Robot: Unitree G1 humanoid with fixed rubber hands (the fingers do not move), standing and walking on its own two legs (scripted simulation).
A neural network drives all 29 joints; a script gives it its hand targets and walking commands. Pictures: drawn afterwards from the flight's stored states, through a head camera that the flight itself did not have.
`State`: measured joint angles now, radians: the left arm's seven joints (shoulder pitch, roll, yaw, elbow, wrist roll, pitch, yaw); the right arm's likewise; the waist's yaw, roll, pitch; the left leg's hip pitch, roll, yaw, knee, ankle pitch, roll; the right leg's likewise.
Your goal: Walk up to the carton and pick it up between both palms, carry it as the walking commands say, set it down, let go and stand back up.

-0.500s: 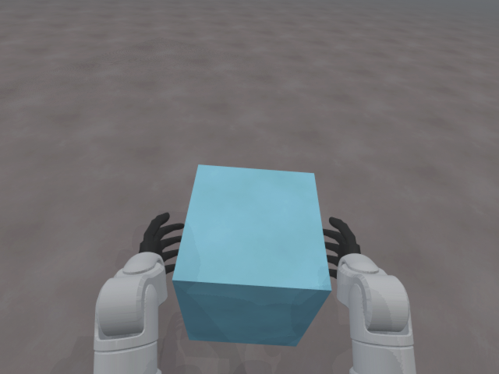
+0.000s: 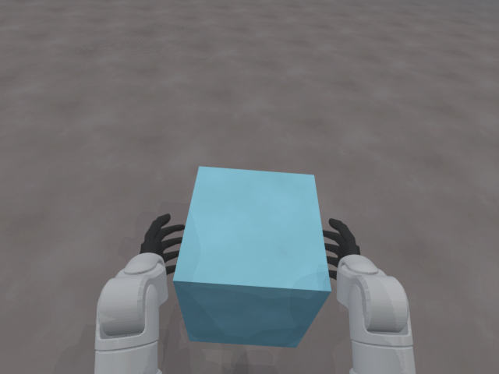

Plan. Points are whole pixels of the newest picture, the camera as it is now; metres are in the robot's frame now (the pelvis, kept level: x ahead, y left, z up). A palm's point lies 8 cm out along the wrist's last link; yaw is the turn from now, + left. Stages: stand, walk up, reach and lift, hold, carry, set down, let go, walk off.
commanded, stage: carry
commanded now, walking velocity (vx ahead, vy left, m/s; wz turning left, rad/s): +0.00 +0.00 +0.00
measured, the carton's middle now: (249, 260) +0.31 +0.00 +0.02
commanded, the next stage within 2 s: hold in 1.00 s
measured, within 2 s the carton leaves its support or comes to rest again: neither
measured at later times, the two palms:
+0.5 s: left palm (151, 266) +0.25 +0.15 +0.09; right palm (347, 270) +0.25 -0.14 +0.09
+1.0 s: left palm (151, 263) +0.25 +0.15 +0.10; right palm (348, 267) +0.25 -0.14 +0.09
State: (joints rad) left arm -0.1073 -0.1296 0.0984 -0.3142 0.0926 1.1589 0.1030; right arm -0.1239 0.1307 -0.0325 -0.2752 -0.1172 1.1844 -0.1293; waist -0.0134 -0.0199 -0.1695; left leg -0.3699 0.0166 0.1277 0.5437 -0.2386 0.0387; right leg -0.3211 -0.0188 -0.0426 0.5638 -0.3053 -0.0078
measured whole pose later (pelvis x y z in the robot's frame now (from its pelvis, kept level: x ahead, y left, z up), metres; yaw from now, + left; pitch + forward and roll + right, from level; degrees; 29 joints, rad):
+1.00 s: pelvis -0.01 +0.00 +0.00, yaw +0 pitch +3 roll +0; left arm -0.11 -0.13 0.10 -0.36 0.09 1.13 0.10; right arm -0.12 0.13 -0.02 -0.31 -0.12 1.14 -0.12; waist -0.01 -0.01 -0.13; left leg -0.37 0.02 0.13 0.54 -0.22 0.04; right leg -0.32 -0.02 -0.04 0.56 -0.29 -0.01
